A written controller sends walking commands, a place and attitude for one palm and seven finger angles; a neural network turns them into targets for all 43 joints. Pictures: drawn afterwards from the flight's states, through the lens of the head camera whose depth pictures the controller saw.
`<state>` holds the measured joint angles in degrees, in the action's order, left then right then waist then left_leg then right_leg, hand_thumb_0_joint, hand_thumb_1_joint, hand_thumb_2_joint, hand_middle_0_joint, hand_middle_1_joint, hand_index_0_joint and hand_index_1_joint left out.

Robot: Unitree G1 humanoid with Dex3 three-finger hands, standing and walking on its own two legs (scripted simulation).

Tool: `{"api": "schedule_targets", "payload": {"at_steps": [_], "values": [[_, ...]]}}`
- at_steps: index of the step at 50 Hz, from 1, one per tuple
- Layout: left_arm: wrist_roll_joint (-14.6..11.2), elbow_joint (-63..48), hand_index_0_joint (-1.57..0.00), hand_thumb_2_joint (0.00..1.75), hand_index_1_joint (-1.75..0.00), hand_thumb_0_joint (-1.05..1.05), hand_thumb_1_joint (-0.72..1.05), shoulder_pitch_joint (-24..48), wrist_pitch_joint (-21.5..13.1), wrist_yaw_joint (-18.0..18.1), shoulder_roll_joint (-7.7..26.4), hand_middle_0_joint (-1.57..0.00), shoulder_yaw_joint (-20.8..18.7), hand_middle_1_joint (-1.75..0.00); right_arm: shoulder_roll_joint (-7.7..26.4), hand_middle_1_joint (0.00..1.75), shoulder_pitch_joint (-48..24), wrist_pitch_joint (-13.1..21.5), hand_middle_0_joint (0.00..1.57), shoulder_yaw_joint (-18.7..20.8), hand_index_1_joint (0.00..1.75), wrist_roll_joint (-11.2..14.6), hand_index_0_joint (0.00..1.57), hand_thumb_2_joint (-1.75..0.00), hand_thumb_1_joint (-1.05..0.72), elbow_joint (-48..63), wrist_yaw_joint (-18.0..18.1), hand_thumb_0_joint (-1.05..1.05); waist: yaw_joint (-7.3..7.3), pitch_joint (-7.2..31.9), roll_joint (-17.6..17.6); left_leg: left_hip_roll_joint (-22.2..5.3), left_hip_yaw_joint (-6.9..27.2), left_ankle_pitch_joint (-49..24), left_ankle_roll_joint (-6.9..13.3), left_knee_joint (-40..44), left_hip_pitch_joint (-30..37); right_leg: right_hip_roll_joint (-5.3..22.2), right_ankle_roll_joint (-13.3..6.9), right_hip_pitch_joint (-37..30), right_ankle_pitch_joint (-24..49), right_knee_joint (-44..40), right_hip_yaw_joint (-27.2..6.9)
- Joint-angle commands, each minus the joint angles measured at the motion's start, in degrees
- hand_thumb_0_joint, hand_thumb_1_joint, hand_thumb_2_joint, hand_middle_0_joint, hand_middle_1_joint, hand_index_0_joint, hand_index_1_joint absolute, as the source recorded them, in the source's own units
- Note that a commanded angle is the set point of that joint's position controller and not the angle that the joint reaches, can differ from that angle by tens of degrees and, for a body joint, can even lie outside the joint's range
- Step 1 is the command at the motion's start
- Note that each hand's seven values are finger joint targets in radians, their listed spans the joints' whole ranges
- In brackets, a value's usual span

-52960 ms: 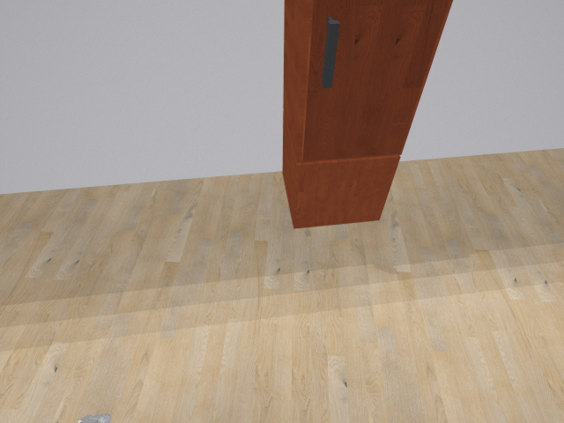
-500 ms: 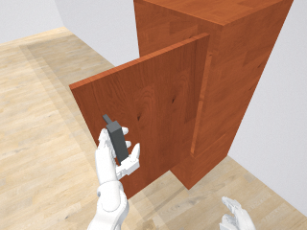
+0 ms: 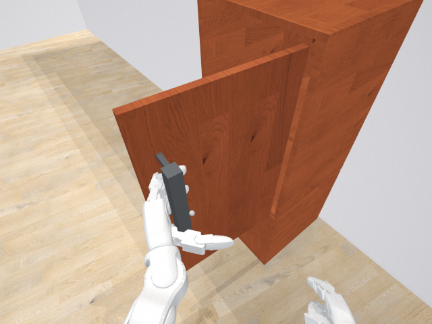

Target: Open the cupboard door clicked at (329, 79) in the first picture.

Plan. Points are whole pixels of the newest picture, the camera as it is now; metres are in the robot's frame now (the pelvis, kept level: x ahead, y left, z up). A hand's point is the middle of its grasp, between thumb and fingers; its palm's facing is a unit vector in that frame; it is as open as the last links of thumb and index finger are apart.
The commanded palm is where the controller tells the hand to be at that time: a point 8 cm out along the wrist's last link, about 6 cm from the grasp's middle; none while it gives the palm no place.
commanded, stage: open thumb and fingers to let go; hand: left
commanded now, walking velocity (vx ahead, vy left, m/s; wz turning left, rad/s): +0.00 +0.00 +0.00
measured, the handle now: (173, 195) +0.32 +0.11 +0.09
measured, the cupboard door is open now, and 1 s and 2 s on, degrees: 86 90 89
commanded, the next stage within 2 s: slide the hand sideways off the handle in 0.06 s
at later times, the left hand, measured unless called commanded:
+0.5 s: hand (192, 235) +0.25 +0.06 +0.09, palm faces -0.16 -0.99 +0.01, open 15.9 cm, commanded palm +0.22 +0.11 +0.09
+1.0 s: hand (166, 259) +0.20 +0.09 +0.09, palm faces -0.07 -1.00 -0.03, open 16.2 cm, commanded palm +0.18 +0.16 +0.09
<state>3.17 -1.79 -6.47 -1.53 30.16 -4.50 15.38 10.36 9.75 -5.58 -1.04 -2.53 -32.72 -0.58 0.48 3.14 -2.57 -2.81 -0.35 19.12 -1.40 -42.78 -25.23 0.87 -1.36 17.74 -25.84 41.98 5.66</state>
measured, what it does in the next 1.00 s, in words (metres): stands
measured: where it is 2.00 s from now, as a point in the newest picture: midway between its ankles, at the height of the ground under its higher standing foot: outside the picture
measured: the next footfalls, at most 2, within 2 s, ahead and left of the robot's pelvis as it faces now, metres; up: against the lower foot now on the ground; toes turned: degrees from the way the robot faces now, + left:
none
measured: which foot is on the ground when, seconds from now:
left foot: down 0.00-1.00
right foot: down 0.00-1.00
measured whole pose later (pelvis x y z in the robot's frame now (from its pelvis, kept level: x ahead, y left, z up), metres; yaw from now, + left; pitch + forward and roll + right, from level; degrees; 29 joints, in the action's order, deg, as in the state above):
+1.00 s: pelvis +0.00 -0.01 -0.01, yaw -1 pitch +4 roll +0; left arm -7.8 -17.6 -29.3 -10.9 -3.1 7.9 5.9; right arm 12.9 14.5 2.4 -1.1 0.7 -26.2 0.6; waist 0.2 3.8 -2.8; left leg -3.3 -1.1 20.5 -1.9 -44.9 -28.0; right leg 0.5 -1.9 21.6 -27.8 45.7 4.6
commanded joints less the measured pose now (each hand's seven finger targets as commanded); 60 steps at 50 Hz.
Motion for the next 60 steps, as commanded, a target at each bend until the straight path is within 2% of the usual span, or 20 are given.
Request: {"api": "schedule_targets", "payload": {"at_steps": [1, 8, 9, 10, 12, 14, 16, 18, 21, 22, 24, 27, 29, 33, 36, 37, 42, 50, 58, 60], "values": [[0.9, -11.14, -0.16, 0.3, -0.35, 0.0, -0.5, 15.0, -2.87, 1.78, -6.54, -0.16, 0.48, -0.35, 5.12, 0.3, -8.84, 2.8, 0.2, 1.53, 0.3, -0.15, 0.2, -0.9, -0.9, 9.36, 0.61, 0.0, -0.42, 7.21, 6.47, 2.46, 0.85, -10.01, 2.29, 3.65, 9.42, -0.33, -0.24, 5.55, 13.83, -9.05, -1.85], [0.98, -10.59, -0.15, 0.3, -0.3, 0.0, -0.5, 15.77, -2.06, 2.26, -8.41, -0.15, 2.0, -0.3, 5.03, 0.3, -9.01, 2.82, 0.2, 1.56, 0.3, -0.08, 0.2, -0.9, -0.9, 9.13, 0.23, 0.0, -0.3, 8.97, 5.7, 2.12, 1.29, -10.13, 2.17, 3.83, 10.0, -0.71, -0.56, 6.11, 13.58, -7.8, -0.95], [5.72, -9.9, -0.15, 0.3, -0.3, 0.0, -0.5, 14.57, -4.68, -9.72, -2.6, -0.15, 12.24, -0.3, 7.15, 0.3, -4.3, 2.43, 0.2, 1.58, 0.3, 0.24, 0.2, -0.9, -0.9, 7.68, -0.35, 0.0, -5.33, 4.95, 9.8, 2.15, 1.87, -11.24, 2.91, 4.67, 10.33, -0.66, -0.03, 8.49, 17.21, -6.95, -2.96], [3.14, -13.98, -0.15, 0.3, -0.3, 0.0, -0.5, 17.01, -7.62, -16.23, 1.51, -0.15, 7.82, -0.3, 6.75, 0.3, -4.1, 2.73, 0.2, 2.03, 0.3, 0.97, 0.2, -0.9, -0.9, 9.76, 0.21, 0.0, -3.37, 8.94, 7.34, 2.24, 1.6, -11.8, 3.24, 4.54, 9.61, -0.58, -0.22, 6.89, 19.34, -5.73, -3.22], [-0.01, -16.7, -0.15, 0.3, -0.3, 0.0, -0.5, 18.61, -10.4, -25.63, 4.84, -0.15, 7.38, -0.3, 6.9, 0.3, -3.79, 3.74, 0.2, 1.56, 0.3, 1.79, 0.2, -0.9, -0.9, 10.81, 1.12, 0.0, -3.44, 11.89, 1.43, 2.52, 1.28, -11.73, 3.34, 4.01, 11.96, -0.35, -0.64, 6.32, 19.81, -4.93, -3.39], [-4.87, -15.26, -0.15, 0.3, -0.3, 0.0, -0.5, 17.47, -10.47, -31.4, 4.48, -0.15, 5.9, -0.3, 6.49, 0.3, -4.36, 5.14, 0.2, 0.73, 0.3, 2.76, 0.2, -0.9, -0.9, 12.13, 1.8, 0.0, -3.3, 10.35, 0.65, 2.59, 1.89, -8.14, 3.14, 4.64, 11.42, -0.72, -0.59, 7.77, 15.75, -5.46, -2.4], [-8.83, -13.05, -0.15, 0.3, -0.3, 0.0, -0.5, 16.2, -9.02, -31.57, 3.08, -0.15, 2.86, -0.3, 6.6, 0.3, -5.42, 6.46, 0.2, 0.22, 0.3, 3.38, 0.2, -0.9, -0.9, 12.69, 2.38, 0.0, -2.63, 7.61, 2.89, 2.49, 2.45, -3.66, 2.65, 5.73, 9.77, -1.17, -0.22, 8.97, 10.31, -6.78, -1.53], [-10.26, -11.99, -0.15, 0.3, -0.3, 0.0, -0.5, 15.91, -7.94, -29.02, 2.82, -0.15, 0.44, -0.3, 6.77, 0.3, -5.99, 7.53, 0.2, 0.06, 0.3, 3.51, 0.2, -0.9, -0.9, 12.6, 2.46, 0.0, -2.08, 6.28, 5.46, 2.31, 2.94, -0.48, 2.34, 7.01, 9.02, -1.36, 0.06, 9.34, 6.63, -7.39, -0.95], [-9.45, -13.21, -0.15, 0.3, -0.3, 0.0, -0.5, 12.3, -7.5, -25.58, 4.81, -0.15, -2.66, -0.3, 6.82, 0.3, -5.75, 8.4, 0.2, 0.22, 0.3, 3.1, 0.2, -0.9, -0.9, 13.01, 1.92, 0.0, -0.33, 7.8, 6.84, 2.28, 2.42, -1.58, 2.3, 7.55, 8.82, -1.38, 0.04, 7.62, 6.87, -7.32, -1.02], [-8.5, -13.96, -0.15, 0.3, -0.3, 0.0, -0.5, 10.96, -7.77, -24.94, 6.06, -0.15, -3.38, -0.3, 6.96, 0.3, -5.36, 8.39, 0.2, 0.33, 0.3, 2.94, 0.2, -0.9, -0.9, 12.9, 1.62, 0.0, 0.09, 8.5, 5.72, 2.34, 2.06, -2.71, 2.3, 7.52, 9.11, -1.33, -0.17, 6.65, 7.72, -7.13, -1.2], [-7.59, -15.16, -0.15, 0.3, -0.3, 0.0, -0.5, 8.91, -8.14, -24.47, 5.22, -0.15, -2.46, -0.3, 6.58, 0.3, -5.39, 8.62, 0.2, 0.31, 0.3, 2.94, 0.2, -0.9, -0.9, 13.5, 1.06, 0.0, 0.03, 7.61, 5.07, 2.08, 1.67, -3.25, 2.27, 7.57, 9.23, -1.32, -0.15, 7.17, 8.3, -6.95, -1.12], [-7.04, -15.93, -0.15, 0.3, -0.3, 0.0, -0.5, 4.37, -8.58, -24.26, 8.27, -0.15, -5.29, -0.3, 6.75, 0.3, -5.13, 8.62, 0.2, 0.48, 0.3, 2.67, 0.2, -0.9, -0.9, 13.76, 0.77, 0.0, 0.86, 6.88, 5.44, 2.07, 1.02, -3.67, 2.36, 7.42, 8.28, -1.35, -0.28, 6.09, 8.4, -7.48, -1.69], [-7.16, -18.65, -0.15, 0.3, -0.3, 0.0, -0.5, 2.29, -8.95, -24.47, 8.24, -0.15, -5.52, -0.3, 6.48, 0.3, -5.47, 8.49, 0.2, 0.33, 0.3, 2.68, 0.2, -0.9, -0.9, 14.55, 0.6, 0.0, 1.13, 7.1, 3.08, 2.22, 0.24, -4.08, 2.31, 7.25, 8.43, -1.27, -0.27, 5.92, 8.95, -7.34, -1.97], [-7.53, -20.94, -0.15, 0.3, -0.3, 0.0, -0.5, -3.35, -9.39, -24.68, 10.52, -0.15, -8.59, -0.3, 6.35, 0.3, -5.11, 8.47, 0.2, 0.52, 0.3, 2.62, 0.2, -0.9, -0.9, 15.16, 0.57, 0.0, 1.49, 6.26, 3.69, 2.26, -0.49, -5.39, 2.38, 6.76, 7.67, -1.28, -0.13, 5.04, 10.89, -7.46, -2.44], [-7.85, -23.92, -0.15, 0.3, -0.3, 0.0, -0.5, -6.28, -9.88, -25.54, 10.26, -0.15, -7.83, -0.3, 6.52, 0.3, -4.37, 8.57, 0.2, 0.59, 0.3, 2.57, 0.2, -0.9, -0.9, 15.87, 0.52, 0.0, 0.65, 5.6, 3.77, 2.4, -0.78, -6.11, 2.55, 5.79, 7.38, -1.32, 0.23, 5.81, 12.9, -7.04, -2.45], [-7.88, -23.6, -0.15, 0.3, -0.3, 0.0, -0.5, -7.02, -10.14, -25.75, 11.23, -0.15, -8.75, -0.3, 6.61, 0.3, -3.78, 8.72, 0.2, 0.75, 0.3, 2.53, 0.2, -0.9, -0.9, 15.5, 0.65, 0.0, 0.4, 5.57, 5.33, 2.42, -0.63, -6.64, 2.7, 5.3, 7.12, -1.34, 0.31, 5.47, 13.64, -7.3, -2.86], [-9.44, -26.43, -0.15, 0.3, -0.3, 0.0, -0.5, -13.51, -11.97, -29.1, 13.4, -0.15, -11.09, -0.3, 7.0, 0.3, -2.01, 9.9, 0.2, 1.35, 0.3, 2.76, 0.2, -0.9, -0.9, 15.7, 1.22, 0.0, -0.16, 6.78, 5.25, 2.72, -0.98, -9.27, 2.9, 3.07, 6.58, -1.18, 1.0, 5.21, 19.29, -6.17, -3.61], [-13.04, -29.86, -0.15, 0.3, -0.3, 0.0, -0.5, -21.94, -14.77, -35.35, 16.26, -0.15, -14.85, -0.3, 7.46, 0.3, 0.14, 12.21, 0.2, 1.94, 0.3, 3.34, 0.2, -0.9, -0.9, 16.37, 2.14, 0.0, -0.14, 7.56, 5.25, 3.48, -0.56, -10.61, 2.91, 0.08, 3.52, -0.11, 2.42, 5.15, 27.25, -3.93, -4.8], [-16.67, -27.64, -0.15, 0.3, -0.3, 0.0, -0.5, -23.44, -15.81, -40.11, 19.46, -0.15, -20.19, -0.3, 8.02, 0.3, 0.12, 13.26, 0.2, 2.22, 0.3, 3.86, 0.2, -0.9, -0.9, 15.84, 3.5, 0.0, -0.35, 5.96, 7.07, 3.75, 0.15, -8.17, 2.71, -2.37, -0.39, 1.01, 3.43, 6.11, 25.42, -4.81, -7.67], [-17.46, -27.91, -0.15, 0.3, -0.3, 0.0, -0.5, -24.39, -15.97, -41.1, 19.49, -0.15, -20.87, -0.3, 7.9, 0.3, 0.1, 13.52, 0.2, 2.27, 0.3, 4.03, 0.2, -0.9, -0.9, 15.88, 3.68, 0.0, 0.15, 6.89, 5.14, 3.77, 0.14, -8.62, 2.68, -2.21, 0.07, 0.82, 3.11, 5.99, 25.29, -4.25, -7.08]]}}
